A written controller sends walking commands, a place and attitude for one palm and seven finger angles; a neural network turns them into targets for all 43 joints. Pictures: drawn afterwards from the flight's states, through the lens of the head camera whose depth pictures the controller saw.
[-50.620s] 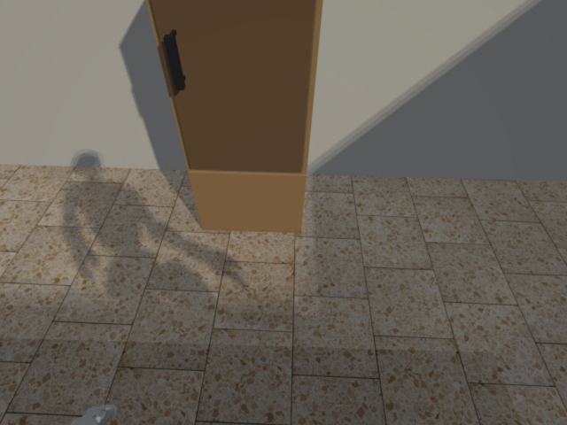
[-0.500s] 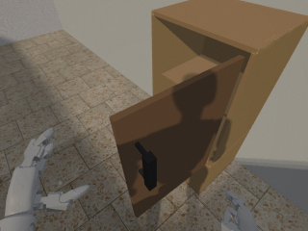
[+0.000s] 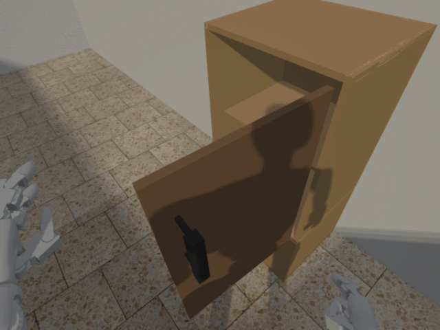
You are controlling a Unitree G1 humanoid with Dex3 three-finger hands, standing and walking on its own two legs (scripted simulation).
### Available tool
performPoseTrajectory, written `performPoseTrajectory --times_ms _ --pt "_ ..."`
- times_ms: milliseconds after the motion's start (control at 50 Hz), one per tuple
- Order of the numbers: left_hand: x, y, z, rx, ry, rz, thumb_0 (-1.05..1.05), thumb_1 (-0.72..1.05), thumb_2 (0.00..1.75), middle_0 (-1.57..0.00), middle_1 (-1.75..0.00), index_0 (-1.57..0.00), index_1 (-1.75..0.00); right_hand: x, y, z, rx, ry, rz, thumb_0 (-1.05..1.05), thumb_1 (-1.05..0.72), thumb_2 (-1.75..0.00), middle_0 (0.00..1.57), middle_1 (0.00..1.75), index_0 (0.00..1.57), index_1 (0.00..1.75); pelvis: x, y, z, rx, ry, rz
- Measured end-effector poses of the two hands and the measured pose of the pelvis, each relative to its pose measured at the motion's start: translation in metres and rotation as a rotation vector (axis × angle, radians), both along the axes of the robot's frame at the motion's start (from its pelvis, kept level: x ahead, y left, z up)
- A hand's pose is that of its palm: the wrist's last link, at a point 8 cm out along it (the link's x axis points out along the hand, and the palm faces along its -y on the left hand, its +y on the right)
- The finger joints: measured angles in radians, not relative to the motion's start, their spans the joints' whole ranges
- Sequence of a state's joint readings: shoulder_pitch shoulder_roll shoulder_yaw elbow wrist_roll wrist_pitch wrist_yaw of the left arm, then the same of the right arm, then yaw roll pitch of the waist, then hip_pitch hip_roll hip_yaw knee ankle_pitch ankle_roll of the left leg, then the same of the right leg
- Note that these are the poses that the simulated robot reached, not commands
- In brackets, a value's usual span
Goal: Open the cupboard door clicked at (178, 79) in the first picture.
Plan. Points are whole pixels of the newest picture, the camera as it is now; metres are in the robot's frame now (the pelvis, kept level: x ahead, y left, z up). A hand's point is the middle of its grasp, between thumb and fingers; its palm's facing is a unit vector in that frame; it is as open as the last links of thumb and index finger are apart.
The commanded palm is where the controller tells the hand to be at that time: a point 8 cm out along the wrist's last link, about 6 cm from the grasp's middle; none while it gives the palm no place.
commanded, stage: draw the hand back to the body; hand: left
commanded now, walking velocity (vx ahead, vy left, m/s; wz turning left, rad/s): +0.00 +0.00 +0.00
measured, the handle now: (191, 249) +0.25 +0.09 +0.04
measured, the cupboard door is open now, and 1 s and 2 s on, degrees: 86 86 86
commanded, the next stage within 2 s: step back with the hand held close in 0.22 s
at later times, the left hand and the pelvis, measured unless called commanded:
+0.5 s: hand (42, 240) +0.18 +0.27 +0.15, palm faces +0.43 -0.79 -0.45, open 7.5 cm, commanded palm +0.12 +0.30 +0.17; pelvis -0.02 +0.00 +0.00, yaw +0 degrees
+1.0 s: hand out of the picture +0.08 +0.29 +0.15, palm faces +0.45 -0.75 -0.48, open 7.4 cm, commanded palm +0.02 +0.33 +0.17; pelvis -0.11 +0.02 -0.02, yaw +1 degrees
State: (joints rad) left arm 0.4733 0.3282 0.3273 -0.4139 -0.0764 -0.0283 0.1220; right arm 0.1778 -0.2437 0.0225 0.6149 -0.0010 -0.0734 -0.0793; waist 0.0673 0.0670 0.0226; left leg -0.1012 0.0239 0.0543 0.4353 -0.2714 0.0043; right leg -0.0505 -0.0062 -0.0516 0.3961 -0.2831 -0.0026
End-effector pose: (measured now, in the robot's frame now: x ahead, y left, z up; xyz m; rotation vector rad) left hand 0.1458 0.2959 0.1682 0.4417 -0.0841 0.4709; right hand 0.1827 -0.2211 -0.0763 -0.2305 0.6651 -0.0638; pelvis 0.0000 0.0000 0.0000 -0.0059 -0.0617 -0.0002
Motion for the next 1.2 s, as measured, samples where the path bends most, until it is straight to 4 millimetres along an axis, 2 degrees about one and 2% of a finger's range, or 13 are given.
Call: performPoseTrajectory --times_ms 120,360,420,480,620,720,840,960,1060,1120,1200 --pt "-0.002 -0.007 -0.008 -0.017 0.03 -0.02 0.02 0.87 0.89 -0.21 -0.3 -0.2 -0.3 -0.005 -0.004 -0.001 -0.001 0.015 -0.008 0.02 -0.91 -0.9 0.2 0.3 0.2 0.3 -0.002 -0.005 0.001 0.001 -0.004 -0.002" --pt "-0.011 -0.004 -0.003 -0.008 0.004 -0.006 0.02 0.89 0.9 -0.21 -0.3 -0.21 -0.3 -0.016 -0.002 -0.003 0.009 0.019 -0.009 0.02 -0.91 -0.9 0.2 0.3 0.2 0.3 -0.011 -0.005 0.001 -0.002 -0.02 -0.001" --pt "-0.01 0.003 0.004 0.034 -0.019 -0.014 0.02 0.89 0.9 -0.21 -0.3 -0.21 -0.3 -0.019 -0.002 -0.002 0.004 0.029 -0.013 0.02 -0.91 -0.9 0.2 0.3 0.2 0.3 -0.016 -0.004 0.001 -0.01 0.0 0.003" --pt "-0.007 0.009 0.007 0.073 -0.019 -0.032 0.02 0.89 0.9 -0.21 -0.3 -0.21 -0.3 -0.025 -0.003 -0.001 -0.006 0.047 -0.034 0.02 -0.91 -0.9 0.2 0.3 0.2 0.3 -0.022 -0.001 0.001 -0.014 0.023 -0.004" --pt "-0.011 0.007 -0.006 0.081 0.067 -0.135 0.02 0.89 0.9 -0.21 -0.3 -0.2 -0.3 -0.049 -0.006 0.002 -0.037 0.071 -0.111 0.02 -0.91 -0.9 0.2 0.3 0.2 0.3 -0.039 0.015 -0.001 -0.008 0.054 -0.027" --pt "-0.027 0.016 -0.001 0.126 0.044 -0.167 0.02 0.89 0.9 -0.22 -0.3 -0.21 -0.3 -0.071 -0.001 0.004 -0.053 0.079 -0.138 0.02 -0.91 -0.9 0.2 0.3 0.2 0.3 -0.055 0.023 -0.004 -0.006 0.054 -0.03" --pt "-0.057 0.03 0.008 0.168 -0.041 -0.133 0.02 0.89 0.9 -0.22 -0.3 -0.21 -0.3 -0.095 0.011 0.002 -0.051 0.052 -0.118 0.02 -0.91 -0.9 0.2 0.3 0.2 0.3 -0.079 0.028 -0.01 -0.005 0.042 -0.024" --pt "-0.093 0.031 0.003 0.17 -0.082 -0.075 0.02 0.89 0.9 -0.21 -0.3 -0.21 -0.3 -0.119 0.018 -0.009 -0.028 0.028 -0.077 0.02 -0.91 -0.9 0.2 0.3 0.2 0.3 -0.104 0.026 -0.018 -0.013 0.022 0.005" --pt "-0.119 0.027 -0.003 0.134 -0.102 -0.05 0.02 0.89 0.9 -0.21 -0.3 -0.21 -0.3 -0.143 0.017 -0.018 -0.035 0.067 -0.056 0.02 -0.91 -0.9 0.2 0.3 0.2 0.3 -0.123 0.025 -0.02 -0.013 0.028 0.016" --pt "-0.128 0.028 -0.005 0.111 -0.132 -0.069 0.02 0.89 0.9 -0.21 -0.3 -0.21 -0.3 -0.159 0.016 -0.018 -0.066 0.101 -0.06 0.02 -0.91 -0.9 0.2 0.3 0.2 0.3 -0.133 0.03 -0.021 -0.011 0.033 0.015" --pt "-0.135 0.04 -0.004 0.127 -0.175 -0.091 0.02 0.88 0.9 -0.22 -0.3 -0.21 -0.3 -0.179 0.019 -0.017 -0.106 0.101 -0.079 0.02 -0.91 -0.9 0.2 0.3 0.2 0.3 -0.151 0.038 -0.024 -0.019 0.036 0.032"
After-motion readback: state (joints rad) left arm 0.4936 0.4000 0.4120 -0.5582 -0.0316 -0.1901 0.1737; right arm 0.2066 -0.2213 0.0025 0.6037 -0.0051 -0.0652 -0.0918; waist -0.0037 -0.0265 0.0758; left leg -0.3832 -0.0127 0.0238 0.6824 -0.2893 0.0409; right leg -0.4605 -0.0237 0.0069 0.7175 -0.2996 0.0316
